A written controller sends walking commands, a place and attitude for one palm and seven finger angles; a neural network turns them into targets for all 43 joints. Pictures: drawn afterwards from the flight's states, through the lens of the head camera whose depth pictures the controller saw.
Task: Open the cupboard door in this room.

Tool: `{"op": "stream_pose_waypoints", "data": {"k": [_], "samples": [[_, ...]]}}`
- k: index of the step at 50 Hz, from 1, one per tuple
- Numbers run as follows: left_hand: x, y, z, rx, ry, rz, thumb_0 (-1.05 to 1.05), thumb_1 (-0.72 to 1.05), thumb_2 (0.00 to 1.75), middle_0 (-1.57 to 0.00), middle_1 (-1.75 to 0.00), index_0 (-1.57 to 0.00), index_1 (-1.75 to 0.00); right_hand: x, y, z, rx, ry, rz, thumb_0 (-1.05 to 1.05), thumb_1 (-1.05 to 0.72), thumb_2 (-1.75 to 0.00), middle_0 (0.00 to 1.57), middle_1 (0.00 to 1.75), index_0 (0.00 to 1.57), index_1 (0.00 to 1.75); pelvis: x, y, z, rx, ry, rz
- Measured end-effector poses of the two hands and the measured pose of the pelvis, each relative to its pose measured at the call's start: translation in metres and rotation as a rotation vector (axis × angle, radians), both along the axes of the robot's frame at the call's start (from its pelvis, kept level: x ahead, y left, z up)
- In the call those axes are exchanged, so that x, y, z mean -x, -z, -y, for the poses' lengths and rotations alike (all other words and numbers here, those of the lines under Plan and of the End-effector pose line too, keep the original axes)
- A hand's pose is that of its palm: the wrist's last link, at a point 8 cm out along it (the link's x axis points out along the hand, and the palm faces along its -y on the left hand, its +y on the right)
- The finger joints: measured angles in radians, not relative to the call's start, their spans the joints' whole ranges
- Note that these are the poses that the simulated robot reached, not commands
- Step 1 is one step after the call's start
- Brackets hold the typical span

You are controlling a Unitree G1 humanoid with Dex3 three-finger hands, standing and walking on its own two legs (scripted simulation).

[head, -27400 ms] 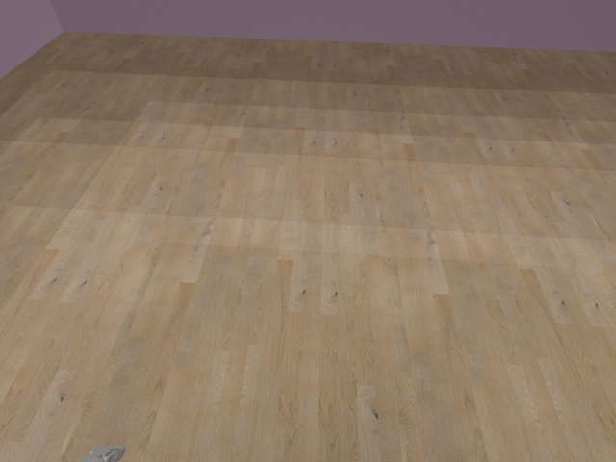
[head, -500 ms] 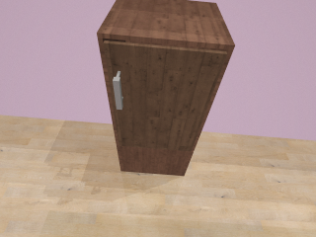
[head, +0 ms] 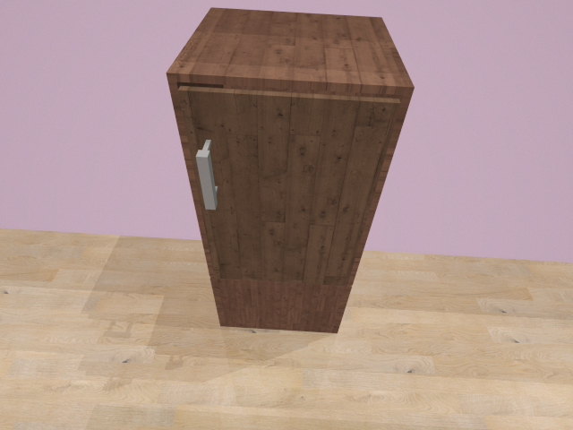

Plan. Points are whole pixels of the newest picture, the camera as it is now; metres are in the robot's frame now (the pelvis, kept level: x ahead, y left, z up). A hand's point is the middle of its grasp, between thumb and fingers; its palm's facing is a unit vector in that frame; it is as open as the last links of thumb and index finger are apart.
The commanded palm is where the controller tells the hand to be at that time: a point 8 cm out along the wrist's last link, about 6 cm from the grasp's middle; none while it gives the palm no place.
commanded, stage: look again from close up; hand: left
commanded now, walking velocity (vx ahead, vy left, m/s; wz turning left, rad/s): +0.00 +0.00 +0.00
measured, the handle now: (209, 175) +0.59 +0.19 +0.02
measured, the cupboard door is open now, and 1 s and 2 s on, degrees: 0 0 0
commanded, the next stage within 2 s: shuffle to correct the standing spot in 0.14 s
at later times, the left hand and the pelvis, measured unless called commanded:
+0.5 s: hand out of the picture -0.07 +0.20 -0.17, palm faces +0.02 -0.98 -0.19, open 7.3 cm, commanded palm none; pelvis -0.03 +0.02 +0.00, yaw -2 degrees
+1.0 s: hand out of the picture +0.07 +0.19 -0.17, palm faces -0.01 -0.98 -0.19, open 7.2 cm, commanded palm none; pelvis +0.05 +0.02 +0.01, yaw -2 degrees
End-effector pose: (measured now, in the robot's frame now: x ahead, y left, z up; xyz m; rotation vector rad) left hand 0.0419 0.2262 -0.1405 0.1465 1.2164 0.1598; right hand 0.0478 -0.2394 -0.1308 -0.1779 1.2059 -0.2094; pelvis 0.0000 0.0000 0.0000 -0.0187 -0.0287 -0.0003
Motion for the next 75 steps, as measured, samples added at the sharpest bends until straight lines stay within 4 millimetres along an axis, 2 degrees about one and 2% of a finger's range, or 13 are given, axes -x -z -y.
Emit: {"op": "stream_pose_waypoints", "data": {"k": [4, 9, 19, 25, 29, 33, 39, 43, 48, 52, 56, 64, 75], "samples": [[0.017, -0.003, -0.009, -0.003, 0.000, -0.014, 0.00, 0.92, 0.90, -0.20, -0.30, -0.21, -0.30, -0.005, -0.005, -0.008, -0.007, -0.025, 0.044, 0.00, -0.91, -0.90, 0.20, 0.30, 0.19, 0.30, 0.010, -0.003, -0.006, -0.001, 0.006, 0.015], [0.043, -0.005, -0.022, -0.010, -0.006, -0.047, 0.00, 0.91, 0.90, -0.20, -0.30, -0.21, -0.30, 0.011, -0.006, -0.020, -0.024, -0.040, 0.034, 0.00, -0.91, -0.90, 0.20, 0.30, 0.19, 0.30, 0.023, -0.006, -0.014, -0.003, 0.009, 0.022], [0.099, -0.003, -0.033, -0.011, -0.014, -0.166, 0.00, 0.91, 0.90, -0.20, -0.30, -0.20, -0.30, 0.090, 0.004, -0.035, -0.052, 0.014, -0.130, 0.00, -0.91, -0.90, 0.20, 0.30, 0.20, 0.30, 0.036, -0.007, -0.026, -0.011, 0.018, 0.025], [0.119, -0.001, -0.019, 0.016, -0.019, -0.244, 0.00, 0.91, 0.90, -0.20, -0.30, -0.20, -0.30, 0.134, 0.011, -0.039, -0.078, 0.079, -0.255, 0.01, -0.91, -0.90, 0.20, 0.30, 0.20, 0.30, 0.027, -0.004, -0.022, -0.014, 0.030, 0.021], [0.121, 0.002, -0.005, 0.035, -0.042, -0.270, 0.00, 0.91, 0.90, -0.20, -0.30, -0.20, -0.30, 0.146, 0.015, -0.039, -0.091, 0.097, -0.315, 0.01, -0.91, -0.90, 0.20, 0.30, 0.19, 0.30, 0.016, 0.001, -0.016, -0.005, 0.028, 0.012], [0.121, 0.006, 0.007, 0.063, -0.091, -0.272, 0.00, 0.91, 0.90, -0.20, -0.30, -0.20, -0.30, 0.132, 0.014, -0.040, -0.088, 0.075, -0.342, 0.01, -0.91, -0.90, 0.20, 0.30, 0.19, 0.30, 0.006, 0.004, -0.016, 0.016, 0.002, -0.006], [0.110, 0.019, 0.010, 0.120, -0.081, -0.336, 0.00, 0.91, 0.90, -0.20, -0.30, -0.20, -0.30, 0.071, 0.014, -0.051, -0.058, 0.063, -0.191, 0.01, -0.91, -0.90, 0.20, 0.30, 0.19, 0.30, -0.015, 0.009, -0.029, 0.011, 0.019, -0.009], [0.062, 0.014, 0.004, 0.114, -0.007, -0.309, 0.01, 0.91, 0.90, -0.20, -0.30, -0.20, -0.30, 0.050, 0.007, -0.064, -0.068, 0.096, -0.136, 0.00, -0.91, -0.90, 0.20, 0.30, 0.19, 0.30, -0.031, 0.000, -0.030, -0.006, 0.051, -0.009], [-0.008, 0.003, -0.010, 0.041, 0.029, -0.195, 0.04, 0.95, 0.90, -0.20, -0.30, -0.20, -0.30, 0.041, 0.004, -0.074, -0.107, 0.100, -0.185, 0.00, -0.91, -0.90, 0.20, 0.30, 0.19, 0.30, -0.047, -0.008, -0.024, 0.007, 0.040, -0.006], [-0.048, 0.001, -0.022, -0.024, 0.024, -0.099, 0.04, 0.96, 0.90, -0.20, -0.30, -0.20, -0.30, 0.037, 0.016, -0.067, -0.133, 0.113, -0.235, 0.00, -0.90, -0.90, 0.20, 0.30, 0.20, 0.30, -0.059, 0.001, -0.011, -0.010, 0.026, 0.004], [-0.071, 0.000, -0.024, -0.059, 0.011, -0.020, 0.03, 0.94, 0.90, -0.20, -0.30, -0.20, -0.30, 0.027, 0.029, -0.050, -0.123, 0.109, -0.263, 0.00, -0.90, -0.90, 0.20, 0.30, 0.20, 0.30, -0.058, 0.010, -0.009, 0.003, 0.000, 0.001], [-0.071, 0.014, -0.024, 0.008, 0.013, 0.023, 0.01, 0.92, 0.90, -0.20, -0.30, -0.20, -0.30, -0.007, 0.019, -0.035, -0.031, 0.050, -0.118, 0.00, -0.91, -0.90, 0.20, 0.30, 0.19, 0.30, -0.034, 0.015, -0.029, 0.011, -0.005, -0.001], [-0.032, -0.007, -0.041, 0.040, 0.015, -0.068, 0.00, 0.93, 0.90, -0.20, -0.30, -0.20, -0.30, 0.010, -0.010, -0.058, -0.028, 0.033, -0.107, 0.01, -0.92, -0.90, 0.20, 0.30, 0.20, 0.30, -0.031, -0.013, -0.043, 0.009, 0.013, -0.014]]}}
